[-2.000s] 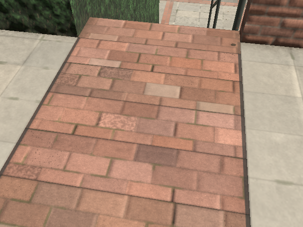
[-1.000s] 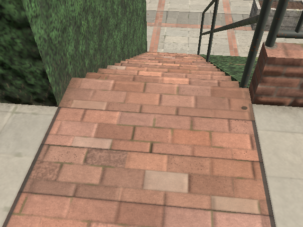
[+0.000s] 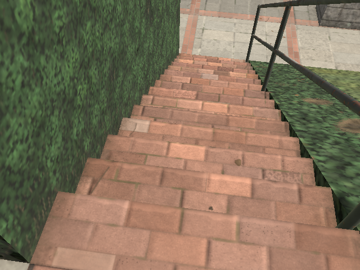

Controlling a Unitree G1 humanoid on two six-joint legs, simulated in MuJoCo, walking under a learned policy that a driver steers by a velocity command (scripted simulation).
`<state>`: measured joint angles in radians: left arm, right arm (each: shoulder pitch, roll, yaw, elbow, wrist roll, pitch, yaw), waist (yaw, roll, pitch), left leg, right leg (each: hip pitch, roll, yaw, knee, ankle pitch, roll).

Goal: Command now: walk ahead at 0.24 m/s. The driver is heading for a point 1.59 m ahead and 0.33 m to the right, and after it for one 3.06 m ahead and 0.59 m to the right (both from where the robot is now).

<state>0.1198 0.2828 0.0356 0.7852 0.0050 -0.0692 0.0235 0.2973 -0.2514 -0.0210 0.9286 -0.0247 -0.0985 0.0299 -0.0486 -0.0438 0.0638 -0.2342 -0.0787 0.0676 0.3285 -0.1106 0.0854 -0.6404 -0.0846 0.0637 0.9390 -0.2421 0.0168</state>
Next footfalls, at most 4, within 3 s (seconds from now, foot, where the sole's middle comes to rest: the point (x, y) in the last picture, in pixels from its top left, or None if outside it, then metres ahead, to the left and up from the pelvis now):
0.16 right None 0.23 -0.14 -0.78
1.24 right None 0.33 -0.23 -0.78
1.90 left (170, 188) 0.88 0.01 -0.96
2.30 right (201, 161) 1.14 -0.17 -1.14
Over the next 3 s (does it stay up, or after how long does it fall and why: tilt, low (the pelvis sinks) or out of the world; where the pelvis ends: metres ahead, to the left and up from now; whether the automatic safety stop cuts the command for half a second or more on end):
stays up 1.11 -0.03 -0.38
